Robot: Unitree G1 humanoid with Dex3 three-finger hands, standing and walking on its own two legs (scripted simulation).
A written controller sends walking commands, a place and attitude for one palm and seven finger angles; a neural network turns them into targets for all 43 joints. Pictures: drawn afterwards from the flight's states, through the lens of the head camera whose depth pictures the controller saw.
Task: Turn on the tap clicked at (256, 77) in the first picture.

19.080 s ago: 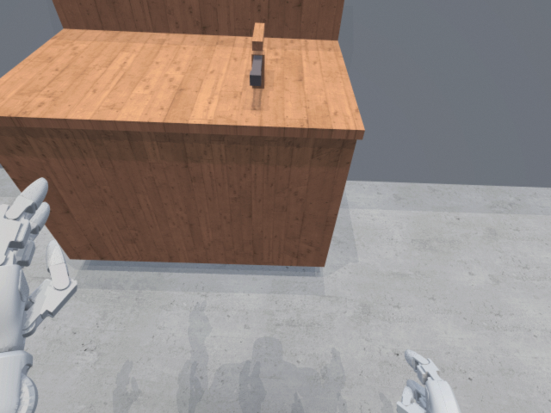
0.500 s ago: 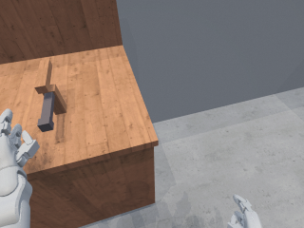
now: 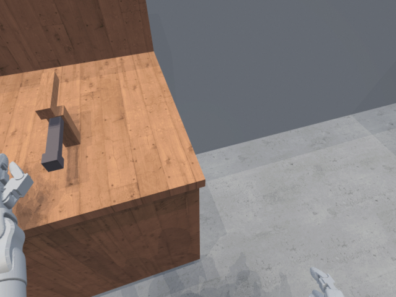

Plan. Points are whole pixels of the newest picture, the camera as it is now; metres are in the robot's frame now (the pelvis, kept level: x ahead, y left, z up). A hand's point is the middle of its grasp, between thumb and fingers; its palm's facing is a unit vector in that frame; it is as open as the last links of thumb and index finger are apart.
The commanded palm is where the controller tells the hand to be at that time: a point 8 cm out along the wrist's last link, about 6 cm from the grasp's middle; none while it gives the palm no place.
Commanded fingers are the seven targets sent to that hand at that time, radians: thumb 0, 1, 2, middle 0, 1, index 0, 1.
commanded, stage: reach beside the lever's end, fingers flat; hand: left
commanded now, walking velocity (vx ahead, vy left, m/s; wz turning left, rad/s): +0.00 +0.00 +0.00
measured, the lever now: (53, 161) +0.33 +0.31 +0.10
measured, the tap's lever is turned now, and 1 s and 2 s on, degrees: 0 1 23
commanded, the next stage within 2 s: push the lever round in 0.32 s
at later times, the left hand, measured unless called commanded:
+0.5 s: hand (36, 180) +0.29 +0.33 +0.10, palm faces +0.57 -0.82 -0.08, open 7.8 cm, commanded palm +0.24 +0.36 +0.10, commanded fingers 0.00 0.90 0.90 -0.15 -0.15 -0.15 -0.15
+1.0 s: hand (50, 178) +0.30 +0.31 +0.09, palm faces +0.59 -0.80 -0.08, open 7.8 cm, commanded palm +0.25 +0.34 +0.10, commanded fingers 0.00 0.90 0.90 -0.15 -0.15 -0.15 -0.15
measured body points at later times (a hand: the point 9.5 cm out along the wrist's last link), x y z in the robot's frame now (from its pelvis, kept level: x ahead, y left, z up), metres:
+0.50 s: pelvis +0.00 +0.01 +0.00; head +0.02 +0.00 +0.45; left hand +0.26 +0.37 +0.10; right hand +0.16 -0.23 -0.10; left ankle -0.01 +0.11 -0.72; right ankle +0.01 -0.08 -0.72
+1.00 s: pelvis +0.00 +0.00 +0.00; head +0.02 -0.01 +0.45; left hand +0.26 +0.35 +0.10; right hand +0.15 -0.25 -0.10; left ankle -0.01 +0.11 -0.72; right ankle +0.01 -0.08 -0.72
